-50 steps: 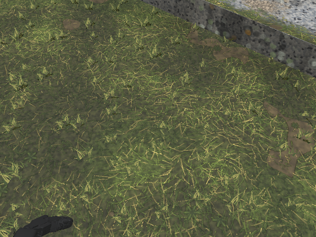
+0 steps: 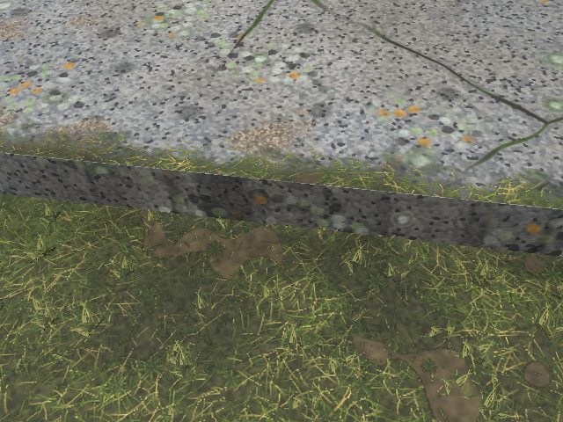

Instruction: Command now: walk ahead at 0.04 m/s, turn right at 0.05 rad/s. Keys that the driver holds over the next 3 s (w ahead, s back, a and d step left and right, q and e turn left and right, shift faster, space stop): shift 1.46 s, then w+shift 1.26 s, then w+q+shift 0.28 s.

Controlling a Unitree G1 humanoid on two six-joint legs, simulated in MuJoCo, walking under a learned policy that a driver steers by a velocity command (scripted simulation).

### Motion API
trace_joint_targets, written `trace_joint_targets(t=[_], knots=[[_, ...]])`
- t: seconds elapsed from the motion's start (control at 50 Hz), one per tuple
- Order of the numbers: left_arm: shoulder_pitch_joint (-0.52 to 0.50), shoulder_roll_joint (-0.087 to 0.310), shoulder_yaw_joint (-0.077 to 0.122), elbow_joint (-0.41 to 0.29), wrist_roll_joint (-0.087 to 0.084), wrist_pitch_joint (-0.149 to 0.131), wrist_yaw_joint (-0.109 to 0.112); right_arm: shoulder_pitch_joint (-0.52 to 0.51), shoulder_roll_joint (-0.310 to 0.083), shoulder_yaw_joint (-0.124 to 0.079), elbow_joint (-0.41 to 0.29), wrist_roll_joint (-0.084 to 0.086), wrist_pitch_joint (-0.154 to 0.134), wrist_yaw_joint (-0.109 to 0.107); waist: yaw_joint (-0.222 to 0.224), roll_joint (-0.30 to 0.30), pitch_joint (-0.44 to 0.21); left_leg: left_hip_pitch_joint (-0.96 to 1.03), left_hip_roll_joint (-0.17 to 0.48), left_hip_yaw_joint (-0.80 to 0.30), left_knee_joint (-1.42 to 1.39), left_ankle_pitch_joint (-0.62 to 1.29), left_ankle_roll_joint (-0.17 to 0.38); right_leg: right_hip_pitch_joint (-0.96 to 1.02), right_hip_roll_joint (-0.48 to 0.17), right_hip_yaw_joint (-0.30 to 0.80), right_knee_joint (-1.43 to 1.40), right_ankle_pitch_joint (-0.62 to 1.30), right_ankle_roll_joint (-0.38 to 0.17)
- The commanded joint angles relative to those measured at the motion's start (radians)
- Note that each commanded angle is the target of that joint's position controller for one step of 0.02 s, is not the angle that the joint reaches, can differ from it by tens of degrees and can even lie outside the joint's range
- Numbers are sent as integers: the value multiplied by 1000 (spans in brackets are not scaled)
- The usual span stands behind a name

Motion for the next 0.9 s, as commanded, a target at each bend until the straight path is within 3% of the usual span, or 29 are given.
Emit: trace_joint_targets(t=[0.02, 0.1, 0.24, 0.56, 0.9], knots=[[-28, 124, 36, -61, -4, -28, 4, 16, -109, -26, -36, 5, -10, -8, 5, -58, -53, -15, 53, -51, -61, 70, 1, 60, -72, 91, -86, 162, -59], [-10, 118, 39, -48, -7, -29, 9, 2, -104, -27, -21, 12, -9, -11, 14, -36, -81, -1, 57, -52, -41, 134, -2, 100, -62, 78, -52, 285, -65], [6, 111, 46, -12, -10, -27, 10, -7, -102, -31, 15, 16, 9, -21, 13, -18, -77, 25, 62, -55, -33, 165, -4, 104, -51, 65, -49, 324, -67], [20, 103, 57, 134, -13, -25, 27, -4, -93, -37, 124, 18, 19, -39, 15, -11, -25, 22, 60, -56, -84, 102, -2, 114, -29, 35, -95, 232, -49], [33, 88, 51, 303, -18, -24, 33, 61, -59, -32, 209, 18, 13, -48, 21, -5, 10, 12, 49, -50, -123, 52, 2, 105, -15, 15, -136, 150, -40]])
Next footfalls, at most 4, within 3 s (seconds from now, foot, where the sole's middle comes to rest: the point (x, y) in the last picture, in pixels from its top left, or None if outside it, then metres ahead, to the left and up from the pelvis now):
1.76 right None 0.12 -0.16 -0.77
2.20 left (274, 408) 0.56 0.05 -0.77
2.68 right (318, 267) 0.96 -0.08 -0.77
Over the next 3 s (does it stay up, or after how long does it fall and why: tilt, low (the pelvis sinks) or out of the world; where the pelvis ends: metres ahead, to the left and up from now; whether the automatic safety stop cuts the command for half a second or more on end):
stays up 1.08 -0.01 0.00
